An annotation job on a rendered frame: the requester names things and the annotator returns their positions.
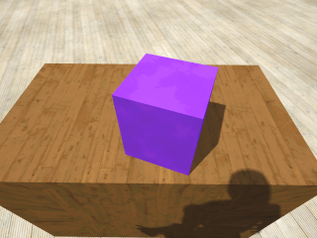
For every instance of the pedestal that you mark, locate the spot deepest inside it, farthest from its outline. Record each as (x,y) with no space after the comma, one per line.
(64,169)

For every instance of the carton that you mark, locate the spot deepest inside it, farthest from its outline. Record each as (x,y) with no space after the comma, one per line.
(161,107)

